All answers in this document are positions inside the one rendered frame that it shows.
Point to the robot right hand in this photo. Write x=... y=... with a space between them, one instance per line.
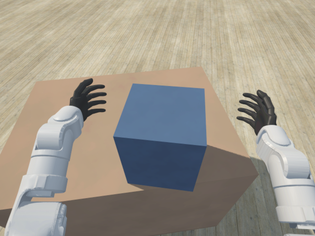
x=265 y=111

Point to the left robot forearm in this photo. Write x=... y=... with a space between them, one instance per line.
x=51 y=153

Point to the carton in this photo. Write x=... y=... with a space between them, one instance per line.
x=161 y=136

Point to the right robot forearm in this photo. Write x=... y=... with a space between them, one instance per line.
x=290 y=175

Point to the pedestal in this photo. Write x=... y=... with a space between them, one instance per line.
x=99 y=200

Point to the robot left hand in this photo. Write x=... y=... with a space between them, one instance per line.
x=81 y=97

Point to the robot left upper arm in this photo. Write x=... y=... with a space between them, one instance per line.
x=39 y=219

